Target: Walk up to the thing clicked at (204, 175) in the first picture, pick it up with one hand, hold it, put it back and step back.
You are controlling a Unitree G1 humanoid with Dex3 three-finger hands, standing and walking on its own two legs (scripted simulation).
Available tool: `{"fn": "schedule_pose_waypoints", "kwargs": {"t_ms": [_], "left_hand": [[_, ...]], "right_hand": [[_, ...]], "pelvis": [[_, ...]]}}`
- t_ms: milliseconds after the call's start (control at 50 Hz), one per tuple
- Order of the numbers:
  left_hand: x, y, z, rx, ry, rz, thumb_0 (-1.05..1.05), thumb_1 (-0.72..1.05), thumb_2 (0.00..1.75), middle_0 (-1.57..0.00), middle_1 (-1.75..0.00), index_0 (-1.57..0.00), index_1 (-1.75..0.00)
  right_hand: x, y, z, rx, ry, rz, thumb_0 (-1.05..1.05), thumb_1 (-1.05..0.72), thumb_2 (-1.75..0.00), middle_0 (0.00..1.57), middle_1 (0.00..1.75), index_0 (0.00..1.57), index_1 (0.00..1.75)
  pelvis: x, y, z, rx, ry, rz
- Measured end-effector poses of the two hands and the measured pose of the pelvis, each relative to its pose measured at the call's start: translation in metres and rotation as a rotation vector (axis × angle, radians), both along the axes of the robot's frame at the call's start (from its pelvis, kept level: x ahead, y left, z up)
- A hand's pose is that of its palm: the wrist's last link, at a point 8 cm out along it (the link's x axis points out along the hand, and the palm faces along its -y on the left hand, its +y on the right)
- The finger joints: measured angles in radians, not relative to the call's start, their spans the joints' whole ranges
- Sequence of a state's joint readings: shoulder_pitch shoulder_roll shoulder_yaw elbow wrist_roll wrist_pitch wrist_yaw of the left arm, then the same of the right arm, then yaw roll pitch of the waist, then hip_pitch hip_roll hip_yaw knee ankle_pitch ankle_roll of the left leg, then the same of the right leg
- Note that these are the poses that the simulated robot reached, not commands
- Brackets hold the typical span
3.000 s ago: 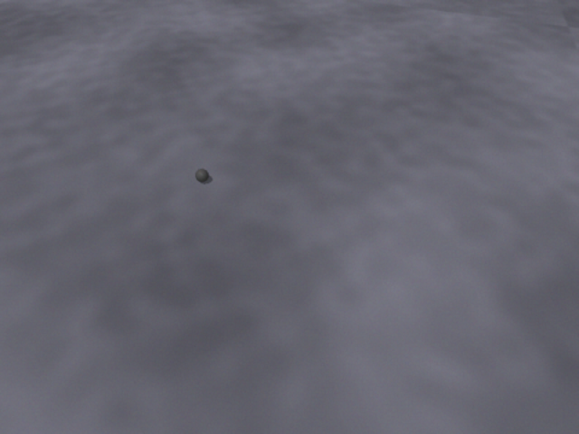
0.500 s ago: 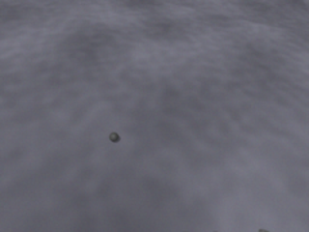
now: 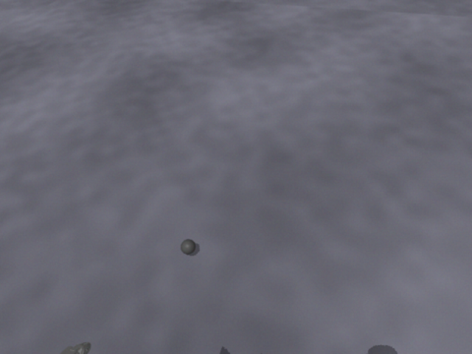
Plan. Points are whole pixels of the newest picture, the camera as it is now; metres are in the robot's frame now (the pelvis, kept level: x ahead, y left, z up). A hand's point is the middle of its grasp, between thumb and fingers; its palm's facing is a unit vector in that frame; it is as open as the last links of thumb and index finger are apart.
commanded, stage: walk up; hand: left
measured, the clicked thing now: (188, 246) +0.67 +0.28 -0.73
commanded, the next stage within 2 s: none
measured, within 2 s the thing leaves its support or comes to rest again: neither
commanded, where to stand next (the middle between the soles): +0.31 +0.05 m, yaw -1 degrees
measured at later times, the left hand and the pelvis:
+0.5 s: hand (66, 338) +0.19 +0.36 -0.15, palm faces -0.03 -0.93 -0.36, open 7.4 cm; pelvis +0.15 +0.08 +0.00, yaw +1 degrees
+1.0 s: hand (93, 275) +0.31 +0.33 -0.13, palm faces -0.03 -0.91 -0.42, open 7.4 cm; pelvis +0.24 +0.07 +0.00, yaw +0 degrees
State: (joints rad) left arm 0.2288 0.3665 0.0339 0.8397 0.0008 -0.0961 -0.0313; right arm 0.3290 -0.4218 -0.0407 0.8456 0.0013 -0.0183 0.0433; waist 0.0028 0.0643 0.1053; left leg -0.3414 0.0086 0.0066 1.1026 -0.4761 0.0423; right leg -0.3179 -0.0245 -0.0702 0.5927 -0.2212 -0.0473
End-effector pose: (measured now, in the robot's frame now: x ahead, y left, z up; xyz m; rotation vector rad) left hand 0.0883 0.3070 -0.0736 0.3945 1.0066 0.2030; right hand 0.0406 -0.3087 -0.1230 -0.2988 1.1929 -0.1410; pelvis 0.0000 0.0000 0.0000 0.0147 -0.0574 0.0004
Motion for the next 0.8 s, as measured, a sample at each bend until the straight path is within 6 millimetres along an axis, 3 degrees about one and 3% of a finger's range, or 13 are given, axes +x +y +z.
{"fn": "schedule_pose_waypoints", "kwargs": {"t_ms": [100, 200, 360, 480, 580, 700, 800], "left_hand": [[0.003, 0.008, 0.007, 0.006, 0.04, 0.018, 0.01, 0.9, 0.9, -0.21, -0.3, -0.21, -0.3], [0.009, 0.033, 0.001, 0.008, 0.087, 0.047, 0.01, 0.9, 0.9, -0.21, -0.3, -0.21, -0.3], [0.037, 0.088, -0.036, -0.013, 0.169, 0.095, 0.01, 0.9, 0.9, -0.2, -0.3, -0.2, -0.3], [0.086, 0.093, -0.037, -0.051, 0.185, 0.063, 0.01, 0.91, 0.9, -0.2, -0.3, -0.2, -0.3], [0.127, 0.091, -0.03, -0.065, 0.152, 0.036, 0.01, 0.91, 0.9, -0.2, -0.3, -0.2, -0.3], [0.172, 0.082, -0.023, -0.021, 0.151, 0.009, 0.01, 0.91, 0.9, -0.2, -0.3, -0.2, -0.3], [0.2, 0.066, -0.024, 0.017, 0.109, 0.011, 0.01, 0.91, 0.9, -0.2, -0.3, -0.2, -0.3]], "right_hand": [[0.058, 0.001, 0.014, -0.005, -0.078, 0.03, 0.01, -0.9, -0.9, 0.2, 0.3, 0.2, 0.3], [0.099, 0.009, 0.024, -0.03, -0.074, 0.057, 0.0, -0.91, -0.9, 0.2, 0.3, 0.2, 0.3], [0.164, 0.046, 0.033, -0.103, -0.097, 0.081, 0.0, -0.9, -0.9, 0.2, 0.3, 0.2, 0.3], [0.18, 0.072, 0.047, -0.097, -0.121, 0.037, 0.0, -0.9, -0.9, 0.2, 0.3, 0.2, 0.3], [0.185, 0.077, 0.044, -0.087, -0.077, 0.021, 0.0, -0.9, -0.9, 0.21, 0.3, 0.2, 0.3], [0.202, 0.066, 0.023, -0.065, -0.041, -0.01, 0.0, -0.9, -0.9, 0.21, 0.3, 0.2, 0.3], [0.228, 0.058, -0.006, -0.031, -0.023, -0.025, 0.0, -0.9, -0.9, 0.2, 0.3, 0.2, 0.3]], "pelvis": [[0.028, 0.006, 0.008, -0.009, -0.001, -0.002], [0.059, 0.019, 0.008, -0.027, 0.008, 0.014], [0.117, 0.061, -0.009, -0.016, 0.012, 0.026], [0.15, 0.076, 0.003, -0.035, 0.003, 0.022], [0.174, 0.08, 0.007, -0.016, -0.003, 0.014], [0.203, 0.072, 0.001, 0.001, 0.002, -0.001], [0.219, 0.059, -0.011, -0.016, -0.003, -0.012]]}}
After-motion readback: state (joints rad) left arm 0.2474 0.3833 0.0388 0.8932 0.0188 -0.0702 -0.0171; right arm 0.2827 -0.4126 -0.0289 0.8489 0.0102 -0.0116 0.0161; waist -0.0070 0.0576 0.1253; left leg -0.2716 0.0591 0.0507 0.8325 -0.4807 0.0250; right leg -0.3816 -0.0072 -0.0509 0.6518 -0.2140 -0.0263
